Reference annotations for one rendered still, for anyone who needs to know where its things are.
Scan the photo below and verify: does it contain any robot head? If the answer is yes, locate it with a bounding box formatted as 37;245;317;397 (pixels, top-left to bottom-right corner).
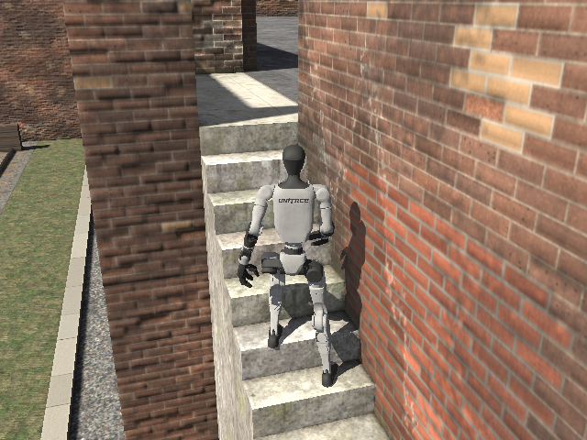
278;145;310;189

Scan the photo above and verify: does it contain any robot right foot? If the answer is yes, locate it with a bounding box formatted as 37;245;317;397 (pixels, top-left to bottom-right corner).
322;362;338;387

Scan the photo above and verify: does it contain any robot left upper arm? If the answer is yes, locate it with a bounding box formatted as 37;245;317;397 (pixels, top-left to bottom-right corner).
249;184;275;237

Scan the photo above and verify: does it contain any robot left forearm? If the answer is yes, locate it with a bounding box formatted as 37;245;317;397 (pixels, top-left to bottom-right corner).
238;222;258;265

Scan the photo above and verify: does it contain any right robot hand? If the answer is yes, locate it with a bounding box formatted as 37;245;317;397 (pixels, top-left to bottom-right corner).
307;229;328;246

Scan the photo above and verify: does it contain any left robot hand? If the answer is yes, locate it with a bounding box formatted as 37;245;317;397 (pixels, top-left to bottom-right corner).
237;263;260;288

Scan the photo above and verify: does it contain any robot right upper arm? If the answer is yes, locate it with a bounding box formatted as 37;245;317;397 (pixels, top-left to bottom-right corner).
313;184;333;234

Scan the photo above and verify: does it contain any robot right forearm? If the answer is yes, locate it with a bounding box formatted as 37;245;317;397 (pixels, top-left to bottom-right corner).
320;221;335;239

